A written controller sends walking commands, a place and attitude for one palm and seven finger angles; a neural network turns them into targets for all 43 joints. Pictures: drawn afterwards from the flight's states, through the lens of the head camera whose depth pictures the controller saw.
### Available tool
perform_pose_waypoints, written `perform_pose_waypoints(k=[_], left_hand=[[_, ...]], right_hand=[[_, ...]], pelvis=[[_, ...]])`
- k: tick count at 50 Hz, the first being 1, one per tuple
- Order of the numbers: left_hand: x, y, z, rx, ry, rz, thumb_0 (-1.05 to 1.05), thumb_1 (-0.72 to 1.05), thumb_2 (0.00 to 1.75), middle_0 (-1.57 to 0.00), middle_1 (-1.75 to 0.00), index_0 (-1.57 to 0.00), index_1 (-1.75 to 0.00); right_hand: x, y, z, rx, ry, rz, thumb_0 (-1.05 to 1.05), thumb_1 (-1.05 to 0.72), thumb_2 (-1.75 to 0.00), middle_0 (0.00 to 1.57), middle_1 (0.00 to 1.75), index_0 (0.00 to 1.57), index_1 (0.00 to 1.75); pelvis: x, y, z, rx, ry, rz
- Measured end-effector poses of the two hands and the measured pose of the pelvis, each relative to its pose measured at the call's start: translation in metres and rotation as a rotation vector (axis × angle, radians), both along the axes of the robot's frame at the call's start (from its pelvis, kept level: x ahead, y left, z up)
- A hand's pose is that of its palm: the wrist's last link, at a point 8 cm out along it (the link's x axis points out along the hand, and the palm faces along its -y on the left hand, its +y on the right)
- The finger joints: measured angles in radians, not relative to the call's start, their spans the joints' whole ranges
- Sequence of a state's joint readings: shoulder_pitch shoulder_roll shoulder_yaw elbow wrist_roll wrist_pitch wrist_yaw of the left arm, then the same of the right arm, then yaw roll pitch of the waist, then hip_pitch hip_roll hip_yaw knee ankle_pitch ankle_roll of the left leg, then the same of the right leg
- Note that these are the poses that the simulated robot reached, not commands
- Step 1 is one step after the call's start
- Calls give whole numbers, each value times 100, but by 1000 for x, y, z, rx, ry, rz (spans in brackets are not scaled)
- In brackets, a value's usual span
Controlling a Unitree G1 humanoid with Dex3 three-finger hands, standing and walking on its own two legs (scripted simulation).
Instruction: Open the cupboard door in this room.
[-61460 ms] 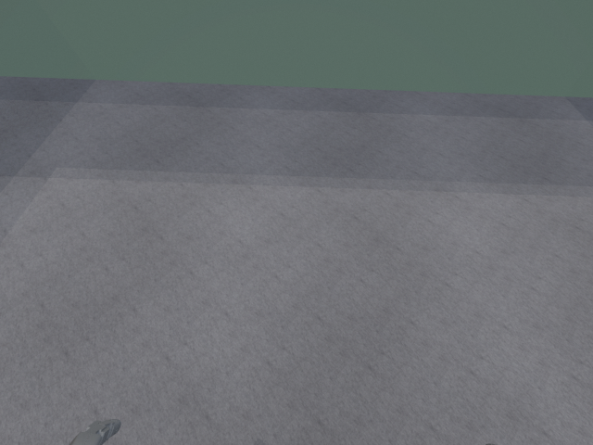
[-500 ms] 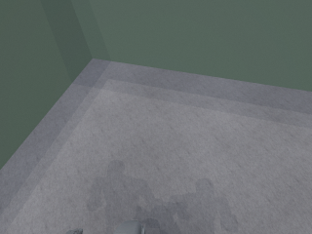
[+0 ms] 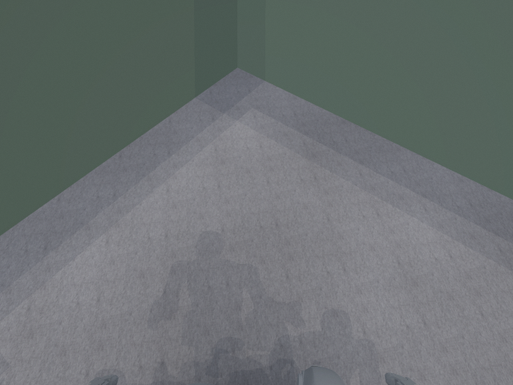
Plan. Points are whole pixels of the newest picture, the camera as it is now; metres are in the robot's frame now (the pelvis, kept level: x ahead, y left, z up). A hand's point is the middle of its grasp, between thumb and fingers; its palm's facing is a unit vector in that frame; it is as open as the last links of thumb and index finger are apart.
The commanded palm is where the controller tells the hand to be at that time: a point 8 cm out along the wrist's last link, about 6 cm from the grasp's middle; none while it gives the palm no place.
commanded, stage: turn to face it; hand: left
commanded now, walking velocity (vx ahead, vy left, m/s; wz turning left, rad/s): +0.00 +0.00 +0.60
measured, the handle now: out of the picture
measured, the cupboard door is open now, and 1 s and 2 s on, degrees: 43 43 43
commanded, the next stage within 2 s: none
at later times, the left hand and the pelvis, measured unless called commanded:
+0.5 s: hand out of the picture +0.02 +0.17 -0.17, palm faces +0.32 -0.92 -0.23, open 7.3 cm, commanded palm none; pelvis +0.01 -0.04 +0.00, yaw +20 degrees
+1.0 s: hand out of the picture +0.01 +0.20 -0.15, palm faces +0.56 -0.78 -0.28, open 7.4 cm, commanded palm none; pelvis +0.02 -0.04 +0.00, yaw +35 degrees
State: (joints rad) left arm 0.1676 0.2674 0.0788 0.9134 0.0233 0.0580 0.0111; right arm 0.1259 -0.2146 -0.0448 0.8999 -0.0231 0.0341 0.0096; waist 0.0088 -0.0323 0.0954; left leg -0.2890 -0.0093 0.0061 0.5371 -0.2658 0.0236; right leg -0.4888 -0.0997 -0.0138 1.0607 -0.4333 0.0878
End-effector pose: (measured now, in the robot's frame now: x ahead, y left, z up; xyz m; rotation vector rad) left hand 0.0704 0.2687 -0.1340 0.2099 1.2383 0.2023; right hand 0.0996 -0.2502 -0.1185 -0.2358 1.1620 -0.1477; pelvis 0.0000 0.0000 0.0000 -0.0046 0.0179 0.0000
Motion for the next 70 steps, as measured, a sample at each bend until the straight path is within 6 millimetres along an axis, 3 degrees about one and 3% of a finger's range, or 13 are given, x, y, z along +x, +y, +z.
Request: perform_pose_waypoints(k=[8,11,18,23,28,31,37,42,51,58,64,70], left_hand=[[21,-28,16,46,-117,20,0,91,90,-19,-30,-20,-30],[12,-43,20,55,-125,40,0,90,90,-19,-30,-20,-30],[-28,-68,19,3,-62,146,0,90,90,-20,-30,-20,-30],[-61,-65,7,-28,-41,247,0,91,90,-20,-30,-20,-30],[-104,-42,-19,-50,-2,357,0,91,90,-20,-30,-20,-30],[-124,-27,-25,-43,44,411,0,91,90,-20,-30,-20,-30],[-127,-11,-6,-21,7,470,0,91,90,-19,-30,-20,-30],[-117,-11,6,3,-48,498,0,91,90,-19,-30,-20,-30],[-96,-41,17,70,-125,551,0,90,90,-19,-30,-20,-30],[-123,-86,25,44,-76,660,0,90,90,-20,-30,-20,-30],[-159,-115,16,-3,-33,783,0,91,90,-20,-30,-20,-30],[-217,-132,-3,-50,29,907,0,91,90,-20,-30,-20,-30]], right_hand=[[-18,-27,-27,50,97,10,1,-90,-90,20,30,20,30],[-14,-39,-33,53,125,27,1,-90,-90,20,30,20,30],[13,-46,-16,38,142,109,1,-90,-90,20,30,20,30],[47,-28,-9,8,125,219,1,-91,-90,20,30,20,30],[88,10,-9,-26,37,341,1,-90,-90,20,30,20,30],[100,30,-3,-36,-7,394,1,-90,-90,20,30,20,30],[100,49,8,-39,2,451,1,-90,-90,20,30,20,30],[98,50,3,-21,41,484,1,-90,-90,20,30,20,30],[111,25,-29,17,128,521,1,-90,-90,20,30,20,30],[143,25,-22,9,162,610,1,-90,-90,20,30,20,30],[169,52,-13,-20,151,719,1,-90,-90,20,30,20,30],[189,118,-6,-29,72,868,1,-91,-90,19,30,19,30]], pelvis=[[3,-32,-7,16,10,88],[2,-41,-6,22,-1,134],[7,-49,6,47,-4,235],[7,-43,4,41,-3,312],[4,-24,-12,13,-1,387],[1,-18,-13,9,1,416],[2,-13,1,-14,5,471],[7,-17,5,-14,6,521],[26,-47,-7,12,14,629],[34,-58,6,42,4,743],[36,-57,8,44,7,832],[23,-44,0,26,1,915]])
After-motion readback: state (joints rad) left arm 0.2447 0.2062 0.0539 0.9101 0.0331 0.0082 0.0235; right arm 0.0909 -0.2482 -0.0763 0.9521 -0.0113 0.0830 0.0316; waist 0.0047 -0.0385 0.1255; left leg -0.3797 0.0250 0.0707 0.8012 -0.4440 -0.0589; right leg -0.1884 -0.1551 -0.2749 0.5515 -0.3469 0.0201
